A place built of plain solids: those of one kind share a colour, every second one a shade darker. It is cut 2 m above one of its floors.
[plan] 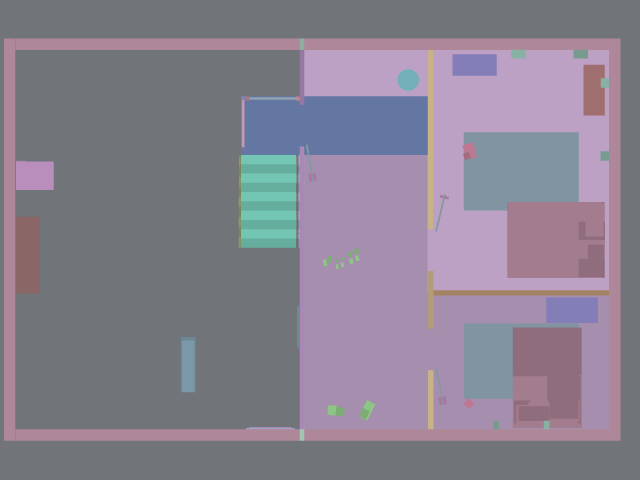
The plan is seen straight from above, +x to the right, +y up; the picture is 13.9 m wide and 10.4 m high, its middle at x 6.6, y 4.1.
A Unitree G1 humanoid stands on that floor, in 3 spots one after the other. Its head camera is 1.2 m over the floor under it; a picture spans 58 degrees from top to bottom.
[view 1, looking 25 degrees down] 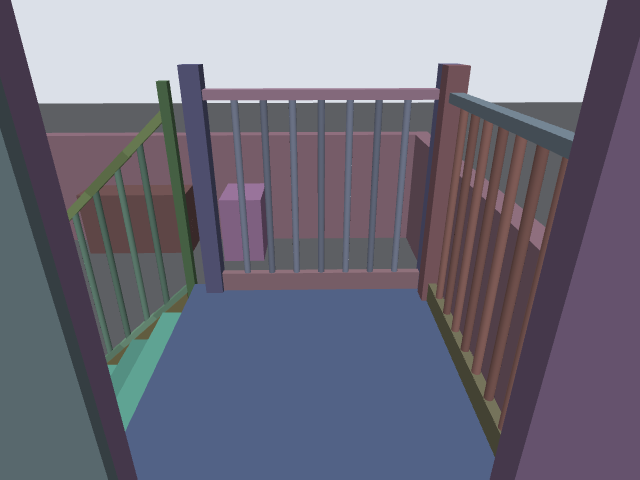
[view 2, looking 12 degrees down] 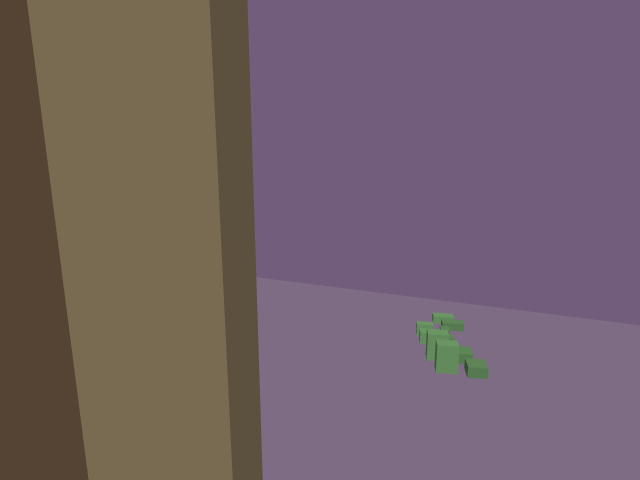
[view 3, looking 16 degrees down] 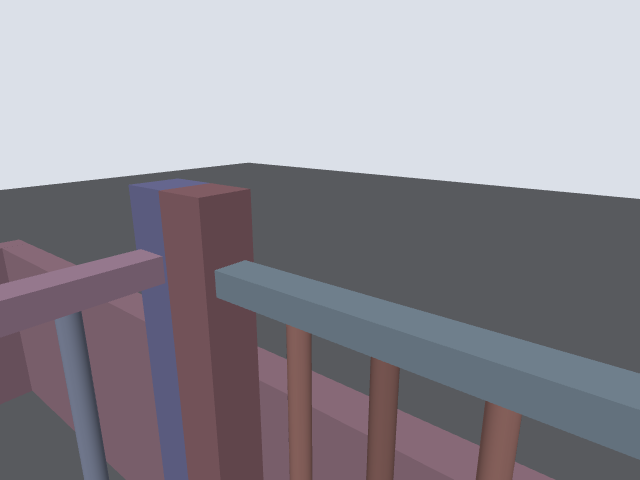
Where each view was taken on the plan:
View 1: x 6.91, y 6.58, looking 179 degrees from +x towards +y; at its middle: headland_side_guard_bal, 2.16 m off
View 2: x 9.70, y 3.88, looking -158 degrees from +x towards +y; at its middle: stair_wall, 3.79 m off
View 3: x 5.52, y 6.79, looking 128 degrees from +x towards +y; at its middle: ground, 11.57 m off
